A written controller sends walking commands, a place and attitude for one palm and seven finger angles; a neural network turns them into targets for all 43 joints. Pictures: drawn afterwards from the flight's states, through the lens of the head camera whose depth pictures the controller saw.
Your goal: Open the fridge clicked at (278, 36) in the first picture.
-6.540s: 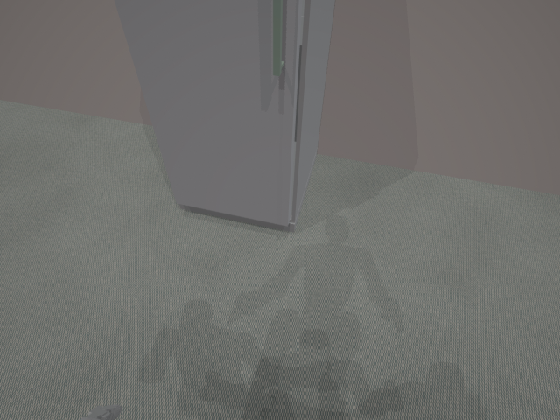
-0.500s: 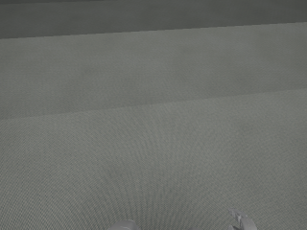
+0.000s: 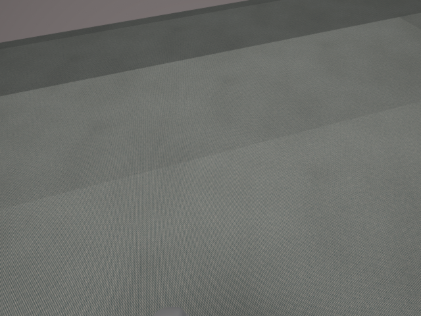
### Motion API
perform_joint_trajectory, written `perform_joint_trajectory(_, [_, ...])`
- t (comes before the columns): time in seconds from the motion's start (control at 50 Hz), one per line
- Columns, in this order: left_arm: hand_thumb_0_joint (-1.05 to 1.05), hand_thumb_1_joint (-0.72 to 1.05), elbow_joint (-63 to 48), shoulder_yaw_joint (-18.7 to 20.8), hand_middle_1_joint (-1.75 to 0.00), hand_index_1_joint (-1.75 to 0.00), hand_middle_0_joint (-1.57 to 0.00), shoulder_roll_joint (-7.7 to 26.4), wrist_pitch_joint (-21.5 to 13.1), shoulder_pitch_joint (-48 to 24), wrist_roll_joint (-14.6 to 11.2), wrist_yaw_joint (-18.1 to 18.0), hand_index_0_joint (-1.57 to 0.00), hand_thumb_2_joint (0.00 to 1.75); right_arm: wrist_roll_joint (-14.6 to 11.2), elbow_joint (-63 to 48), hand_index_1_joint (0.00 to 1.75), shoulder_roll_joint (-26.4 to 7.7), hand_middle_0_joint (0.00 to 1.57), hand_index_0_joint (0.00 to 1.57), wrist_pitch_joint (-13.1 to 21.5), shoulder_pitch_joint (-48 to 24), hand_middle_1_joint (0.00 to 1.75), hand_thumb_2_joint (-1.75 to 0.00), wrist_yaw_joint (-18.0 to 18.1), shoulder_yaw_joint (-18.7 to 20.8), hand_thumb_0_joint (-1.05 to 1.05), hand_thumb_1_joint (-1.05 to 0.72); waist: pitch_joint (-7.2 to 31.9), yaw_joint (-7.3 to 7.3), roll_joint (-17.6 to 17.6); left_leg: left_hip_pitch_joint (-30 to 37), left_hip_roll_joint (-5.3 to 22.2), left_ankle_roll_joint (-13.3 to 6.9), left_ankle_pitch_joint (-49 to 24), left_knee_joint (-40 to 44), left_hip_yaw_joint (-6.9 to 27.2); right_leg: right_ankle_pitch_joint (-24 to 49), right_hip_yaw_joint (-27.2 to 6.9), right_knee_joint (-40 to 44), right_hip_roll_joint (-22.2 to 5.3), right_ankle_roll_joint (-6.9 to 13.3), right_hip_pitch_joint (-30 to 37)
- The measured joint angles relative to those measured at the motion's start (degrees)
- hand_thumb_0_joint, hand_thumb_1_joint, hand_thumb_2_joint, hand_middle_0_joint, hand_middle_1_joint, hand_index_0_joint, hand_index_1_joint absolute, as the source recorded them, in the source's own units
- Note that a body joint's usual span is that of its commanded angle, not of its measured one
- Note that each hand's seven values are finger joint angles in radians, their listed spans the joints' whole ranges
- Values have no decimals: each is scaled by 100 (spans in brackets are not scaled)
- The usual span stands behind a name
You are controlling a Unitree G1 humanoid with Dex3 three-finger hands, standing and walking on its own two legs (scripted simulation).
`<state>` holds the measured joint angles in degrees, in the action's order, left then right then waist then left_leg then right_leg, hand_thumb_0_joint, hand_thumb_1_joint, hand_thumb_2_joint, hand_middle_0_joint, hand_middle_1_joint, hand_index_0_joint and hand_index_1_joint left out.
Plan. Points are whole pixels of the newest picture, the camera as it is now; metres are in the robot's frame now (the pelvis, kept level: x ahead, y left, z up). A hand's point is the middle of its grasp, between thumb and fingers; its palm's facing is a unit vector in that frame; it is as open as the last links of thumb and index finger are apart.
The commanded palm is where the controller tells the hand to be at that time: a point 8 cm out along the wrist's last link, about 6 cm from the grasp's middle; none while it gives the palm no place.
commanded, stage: turn to face it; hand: right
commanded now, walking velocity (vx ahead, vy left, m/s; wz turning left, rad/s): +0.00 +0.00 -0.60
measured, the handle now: out of the picture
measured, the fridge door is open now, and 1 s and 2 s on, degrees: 0 0 0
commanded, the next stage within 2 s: none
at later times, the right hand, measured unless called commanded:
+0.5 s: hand out of the picture +0.01 -0.15 -0.14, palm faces +0.30 +0.91 -0.28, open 7.4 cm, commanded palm none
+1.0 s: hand out of the picture -0.10 -0.22 -0.16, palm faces +0.59 +0.76 -0.26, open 7.4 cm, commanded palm none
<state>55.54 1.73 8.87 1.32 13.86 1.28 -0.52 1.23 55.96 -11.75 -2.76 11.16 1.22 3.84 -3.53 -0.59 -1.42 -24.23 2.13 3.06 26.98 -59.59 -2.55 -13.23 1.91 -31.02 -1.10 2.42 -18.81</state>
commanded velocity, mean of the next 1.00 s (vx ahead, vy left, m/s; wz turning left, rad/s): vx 0.00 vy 0.00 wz -0.60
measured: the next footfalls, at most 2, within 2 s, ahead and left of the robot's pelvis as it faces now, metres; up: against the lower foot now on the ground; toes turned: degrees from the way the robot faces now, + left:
left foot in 0.30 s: +0.01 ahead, +0.17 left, +0.00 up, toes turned -10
right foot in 0.74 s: -0.05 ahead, -0.09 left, +0.00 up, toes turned -35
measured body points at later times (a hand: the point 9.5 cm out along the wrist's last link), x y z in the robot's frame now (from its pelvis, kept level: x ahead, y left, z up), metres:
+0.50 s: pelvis -0.02 +0.06 +0.00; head +0.00 +0.09 +0.45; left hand +0.11 +0.31 -0.15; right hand -0.01 -0.19 -0.12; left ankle -0.03 +0.18 -0.74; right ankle -0.06 -0.08 -0.65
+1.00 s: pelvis -0.04 +0.01 +0.00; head -0.01 -0.03 +0.45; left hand +0.18 +0.17 -0.13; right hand -0.13 -0.26 -0.14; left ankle +0.04 +0.17 -0.65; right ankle -0.08 -0.06 -0.74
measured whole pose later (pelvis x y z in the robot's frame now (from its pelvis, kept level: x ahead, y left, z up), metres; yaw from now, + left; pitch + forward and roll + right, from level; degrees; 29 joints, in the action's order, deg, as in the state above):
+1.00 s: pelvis -0.04 +0.01 +0.00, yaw -36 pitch +1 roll +1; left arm 51.4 2.2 12.0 1.6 9.5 0.7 0.5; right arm 1.3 51.5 -16.0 -3.3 9.3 0.6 4.5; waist -4.8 0.0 -1.7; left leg -29.6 6.1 6.4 21.1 -64.5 -0.3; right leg -13.3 -0.2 -27.7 1.9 3.2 -15.7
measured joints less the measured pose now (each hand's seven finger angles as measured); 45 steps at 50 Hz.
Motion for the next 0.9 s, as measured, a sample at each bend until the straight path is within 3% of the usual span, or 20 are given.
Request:
perform_joint_trajectory(0.08, [1, 92, -38, 48, -30, -30, -20, 66, 21, 4, -11, 22, -20, 90, -7, -29, 30, -113, 19, 20, -15, 1, 30, -90, -13, 73, 1, -91, -69, -22, 110, -135, 67, 105, -192, 87, 193, 294, -196, 358, 62, -15, -46])
perform_joint_trajectory(0.18, [1, 91, -80, 145, -30, -30, -20, 175, 71, 12, -3, 56, -20, 90, -33, -114, 30, -182, 19, 20, -38, -156, 30, -90, 8, 106, 1, -91, -64, -121, 235, 68, 27, 160, -92, 778, 296, 476, -522, 439, 154, -101, -205])
perform_joint_trajectory(0.24, [1, 90, -99, 212, -30, -30, -20, 274, 136, -3, 8, 77, -20, 90, -64, -227, 30, -142, 19, 20, -3, -298, 30, -90, 11, 75, 1, -91, -30, -184, 338, 368, -79, 125, -122, 1509, 290, 551, -764, 386, 227, -201, -336])
perform_joint_trajectory(0.3, [1, 90, -143, 291, -30, -30, -20, 368, 223, 27, -17, 107, -20, 90, -72, -399, 30, -102, 19, 20, 106, -321, 30, -90, -3, 19, 1, -91, 100, -170, 347, 945, -104, -5, -692, 2869, 205, 531, -957, 153, 390, -345, -539])
perform_joint_trajectory(0.34, [1, 90, -112, 370, -30, -30, -20, 474, 294, -24, -18, 105, -20, 90, -17, -427, 30, 8, 19, 20, 159, -300, 30, -90, 23, -32, 1, -91, 116, -119, 438, 979, -88, -214, -869, 2819, 80, -501, -875, -765, 418, -436, -850])
perform_joint_trajectory(0.38, [1, 90, -123, 424, -30, -30, -20, 572, 353, -21, 9, 133, -20, 90, 4, -436, 30, 110, 19, 20, 141, -187, 30, -90, 33, -101, 1, -91, 207, -119, 452, 1108, 30, -305, -801, 2845, -66, -992, -631, -1933, 431, -465, -1173])
perform_joint_trajectory(0.44, [1, 91, -165, 445, -30, -30, -20, 665, 359, -91, 21, 188, -20, 90, 11, -410, 30, 186, 20, 21, 150, -25, 30, -90, 35, -155, 1, -90, 252, -128, 384, 1329, 190, -312, -843, 3054, -214, -864, -300, -3136, 248, -568, -1394])
perform_joint_trajectory(0.52, [1, 91, -226, 430, -30, -30, -20, 710, 343, -189, -3, 215, -19, 90, 29, -411, 30, 231, 20, 21, 205, 48, 30, -90, 18, -220, 1, -90, 137, -153, 295, 1485, 359, -295, -838, 3118, -534, -744, -133, -3377, -29, -711, -1302])
perform_joint_trajectory(0.6, [1, 91, -215, 371, -30, -30, -20, 704, 401, -355, -17, 225, -19, 90, 56, -440, 30, 206, 20, 21, 234, 127, 30, -90, 13, -229, 1, -91, -12, -43, 208, 1489, 512, -240, -734, 2989, -844, -910, 24, -2677, -188, -750, -946])
perform_joint_trajectory(0.68, [1, 91, -282, 279, -30, -30, -19, 643, 363, -562, -40, 242, -19, 90, 76, -417, 30, 47, 20, 21, 188, 225, 30, -90, -9, -187, 1, -91, -155, 100, 91, 1388, 681, -117, -555, 2692, -1132, -989, 280, -1573, -202, -656, -440])
perform_joint_trajectory(0.74, [1, 91, -415, 213, -30, -30, -20, 591, 234, -659, -39, 255, -19, 90, 35, -369, 30, -149, 20, 21, 132, 341, 30, -90, -28, -105, 1, -91, -183, 156, -53, 1155, 896, 32, -280, 2102, -1286, -319, 456, -494, -81, -453, 49])
perform_joint_trajectory(0.76, [1, 91, -449, 201, -30, -30, -20, 539, 163, -710, -39, 250, -19, 90, 6, -328, 30, -242, 20, 21, 85, 331, 30, -90, -35, -60, 1, -91, -227, 165, -170, 931, 950, 104, -26, 1585, -1095, -321, 457, -563, 13, -282, -4])
perform_joint_trajectory(0.8, [1, 91, -509, 142, -30, -30, -20, 465, 57, -760, -76, 239, -20, 90, -1, -266, 30, -379, 20, 21, -59, 296, 30, -90, -7, -9, 1, -91, -286, 211, -251, 436, 769, 181, 491, 467, -599, -550, 418, -690, 63, -43, -38])
perform_joint_trajectory(0.84, [1, 91, -546, 109, -30, -30, -20, 415, 12, -729, -68, 184, -20, 90, -3, -212, 30, -436, 20, 20, -138, 239, 30, -90, 8, 41, 1, -91, -264, 179, -204, 48, 585, 221, 459, -271, -354, -565, 307, -543, 68, 39, 26])
perform_joint_trajectory(0.9, [1, 90, -530, 77, -30, -30, -20, 381, 14, -640, -50, 116, -20, 90, 1, -253, 30, -457, 19, 20, -130, 73, 30, -90, -39, 74, 1, -91, -245, 123, -106, -326, 469, 265, -61, -659, -104, -314, 99, -143, 136, 40, 168])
